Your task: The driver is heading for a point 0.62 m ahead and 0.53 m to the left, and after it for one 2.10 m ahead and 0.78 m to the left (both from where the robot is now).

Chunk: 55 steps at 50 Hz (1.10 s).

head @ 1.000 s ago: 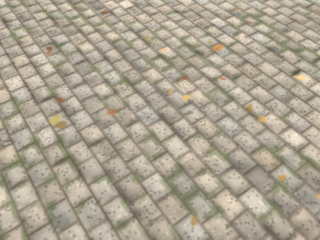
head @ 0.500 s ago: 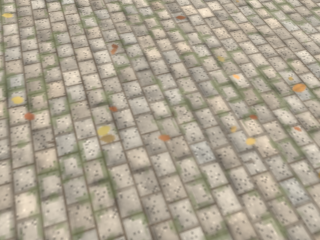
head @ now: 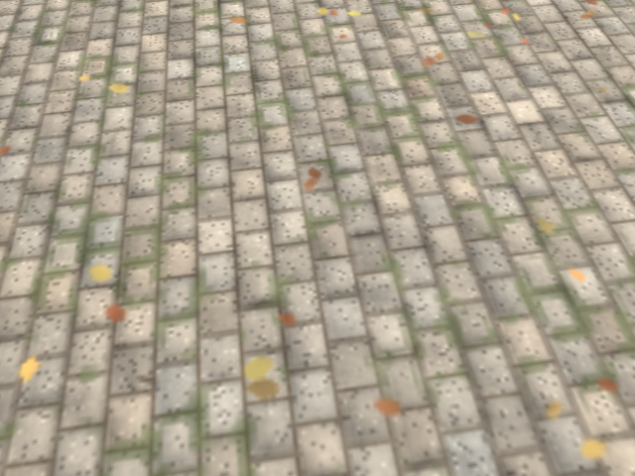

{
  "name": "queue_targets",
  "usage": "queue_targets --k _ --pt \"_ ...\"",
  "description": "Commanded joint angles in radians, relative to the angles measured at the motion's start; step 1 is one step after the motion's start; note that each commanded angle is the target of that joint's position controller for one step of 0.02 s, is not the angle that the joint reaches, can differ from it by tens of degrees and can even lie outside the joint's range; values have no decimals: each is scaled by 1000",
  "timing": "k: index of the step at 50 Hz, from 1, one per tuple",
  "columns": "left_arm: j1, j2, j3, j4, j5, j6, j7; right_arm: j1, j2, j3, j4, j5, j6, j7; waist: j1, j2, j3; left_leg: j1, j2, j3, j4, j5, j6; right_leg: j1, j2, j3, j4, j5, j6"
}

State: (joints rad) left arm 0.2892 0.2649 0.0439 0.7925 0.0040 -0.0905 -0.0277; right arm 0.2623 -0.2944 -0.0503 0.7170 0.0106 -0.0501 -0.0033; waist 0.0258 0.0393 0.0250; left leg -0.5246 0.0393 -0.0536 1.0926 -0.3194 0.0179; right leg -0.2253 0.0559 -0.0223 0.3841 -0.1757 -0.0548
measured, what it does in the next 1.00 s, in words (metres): walks ahead, turning left: left foot, then right foot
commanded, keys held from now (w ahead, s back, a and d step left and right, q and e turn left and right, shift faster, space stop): w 0.10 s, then w+q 0.90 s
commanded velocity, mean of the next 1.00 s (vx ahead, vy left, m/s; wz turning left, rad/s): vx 0.50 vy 0.00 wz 0.43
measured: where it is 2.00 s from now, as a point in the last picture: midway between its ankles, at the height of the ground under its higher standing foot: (185, 272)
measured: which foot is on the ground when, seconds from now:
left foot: up 0.00-0.30, down 0.32-0.80, up 0.82-1.00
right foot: down 0.00-0.34, up 0.36-0.78, down 0.80-1.00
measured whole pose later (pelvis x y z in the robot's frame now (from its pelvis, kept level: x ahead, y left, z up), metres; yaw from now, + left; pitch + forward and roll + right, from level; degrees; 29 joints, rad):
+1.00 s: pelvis +0.57 +0.09 +0.00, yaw +27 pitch +1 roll -2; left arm 0.25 0.26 0.06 0.76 0.01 -0.09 -0.01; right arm 0.27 -0.32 -0.07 0.70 0.03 -0.01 -0.01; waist 0.02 0.05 0.03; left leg -0.55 0.05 -0.06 1.13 -0.33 0.00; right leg -0.21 0.02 -0.08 0.38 -0.19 -0.02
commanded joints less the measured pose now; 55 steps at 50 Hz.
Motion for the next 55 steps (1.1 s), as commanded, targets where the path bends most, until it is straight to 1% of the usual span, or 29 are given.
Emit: queue_targets --k 1,6,11,13,14,15,16,17,18,19,20,21,22,24,26,31,36,38,39,40,41,42,43,44,45,46,49,52,55 --pt "-19 147 32 -51 -10 -18 8 -33 -48 -10 -80 -9 -15 0 -11 -125 -9 -146 66 -15 -127 82 -22 96 -272 264 -234 155 -186" --pt "36 183 38 -16 -20 -3 17 -186 -20 6 -104 -2 -30 17 41 -112 7 -74 39 29 -439 355 -32 103 -231 122 -247 217 -144" --pt "103 194 43 34 -20 15 21 -294 -37 3 -143 14 -29 44 64 -107 39 -89 18 30 -537 339 16 242 -302 75 -219 243 -116" --pt "92 210 49 40 -21 26 27 -285 -56 -4 -151 10 -27 53 39 -115 25 -52 -8 51 -555 251 49 300 -317 43 -152 413 -94" --pt "78 222 53 36 -22 32 32 -236 -76 -15 -143 5 -25 54 5 -125 -13 30 -38 79 -562 217 69 313 -311 16 -75 590 -79" --pt "61 222 52 30 -21 41 38 -118 -109 -37 -111 2 -24 51 -63 -115 -85 197 -74 109 -595 234 96 289 -281 -30 80 742 -53" --pt "61 206 43 11 -10 43 49 37 -166 -65 -71 4 -19 41 -127 -85 -178 449 -50 44 -589 262 134 152 -245 -72 297 690 -15" --pt "130 121 8 -43 14 24 44 156 -284 -95 -61 -2 -13 31 -122 113 -319 856 195 -400 -587 170 293 -267 -115 -105 694 289 56" --pt "118 100 -3 -34 15 -6 34 172 -238 -81 -55 21 -12 31 -119 190 -401 954 295 -734 -749 53 368 -473 -6 46 887 -364 72" --pt "40 179 18 -62 -23 -31 18 145 -182 -61 -56 13 -14 30 -136 134 -291 880 268 -636 -778 -3 323 -574 -69 122 940 -330 52" --pt "-31 179 15 -85 -37 -45 14 88 -160 -55 -66 5 -16 29 -118 68 -183 740 226 -508 -790 55 293 -577 -109 106 899 -250 38" --pt "-59 172 16 -92 -17 -50 18 33 -144 -49 -73 -1 -17 29 -83 -5 -107 596 190 -425 -814 150 274 -539 -138 99 809 -191 42" --pt "-58 178 24 -90 2 -43 23 -10 -119 -40 -84 -8 -19 27 -47 -1 -79 496 158 -366 -838 238 260 -473 -164 104 740 -149 50" --pt "-35 158 24 -95 12 -23 22 -45 -115 -41 -96 -9 -19 22 -7 30 -63 383 129 -330 -876 319 275 -403 -166 97 680 -122 79" --pt "-59 137 20 -108 14 -8 26 -33 -135 -47 -86 -4 -22 10 -3 26 -43 308 108 -275 -894 365 281 -393 -155 79 593 -60 110" --pt "-266 88 2 -165 8 -15 19 54 -167 -59 -42 9 -13 -12 -78 19 -8 224 37 -207 -877 282 210 -283 -85 70 234 260 128" --pt "-320 137 20 -193 -9 -28 5 116 -158 -59 -9 18 2 -20 -81 44 -14 359 90 -338 -756 218 179 -239 -65 120 111 201 93" --pt "-254 154 32 -178 -9 -35 6 104 -153 -60 -11 14 12 -20 -42 71 -31 384 88 -372 -680 265 159 -146 -59 101 77 118 58" --pt "-165 176 46 -158 -3 -39 13 98 -125 -50 -16 10 14 -17 4 63 -85 360 42 -348 -584 309 132 2 -72 94 46 118 27" --pt "-23 225 61 -146 13 -42 22 96 -68 -28 -33 -3 11 -12 66 -15 -219 254 -16 -278 -335 220 97 254 -217 219 75 89 -36" --pt "80 298 83 -113 19 -26 23 230 -9 -9 -53 24 2 -12 30 -325 -368 -93 -157 -129 -8 -200 23 603 -447 643 11 -118 -197" --pt "83 222 68 -116 -7 -18 16 229 -98 -21 -41 28 -2 -14 40 -300 -328 -231 -82 -140 149 -265 8 588 -486 802 -56 -333 -198" --pt "42 163 53 -126 -8 -13 20 126 -160 -39 -48 26 2 -14 65 -191 -192 -272 -45 -133 198 -174 -1 469 -445 663 -79 -339 -155" --pt "-9 147 46 -131 2 -7 22 65 -158 -42 -60 17 8 -16 52 -119 -111 -249 -12 -95 190 -101 -10 349 -404 530 -93 -220 -128" --pt "-42 127 40 -122 6 -4 23 25 -145 -44 -74 8 8 -14 35 -108 -48 -232 15 -88 147 -52 -14 250 -365 433 -118 -103 -123" --pt "-59 112 34 -116 13 -6 25 26 -125 -45 -77 11 12 -8 11 -136 -27 -188 42 -84 115 -21 -13 185 -336 353 -143 -33 -112" --pt "-67 115 40 -92 0 -18 22 13 -65 -35 -92 18 30 -1 -7 -152 -1 -161 69 -49 35 13 -19 114 -315 212 -210 76 -127" --pt "-56 155 56 -67 -1 -20 23 -43 -47 -27 -119 9 32 7 -2 -119 3 -193 82 -41 -91 121 -30 138 -329 117 -236 188 -144" --pt "-58 174 61 -52 -4 -12 27 -115 -38 -20 -131 12 21 26 20 -107 14 -147 72 -1 -265 283 -20 148 -301 -4 -241 243 -117"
